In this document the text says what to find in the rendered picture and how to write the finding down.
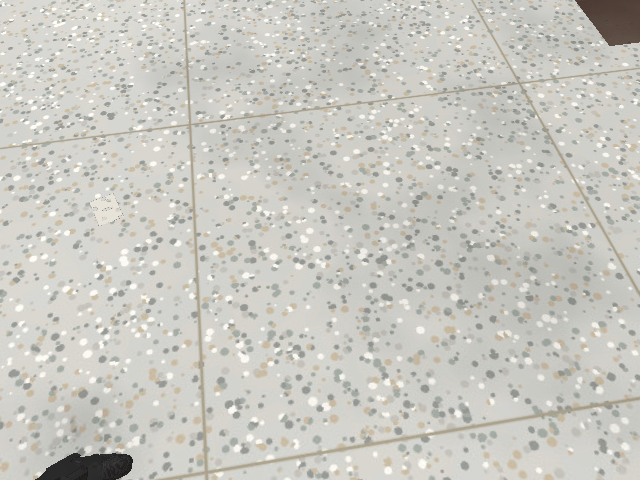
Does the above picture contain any left robot hand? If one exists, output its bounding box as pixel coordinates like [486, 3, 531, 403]
[35, 453, 133, 480]

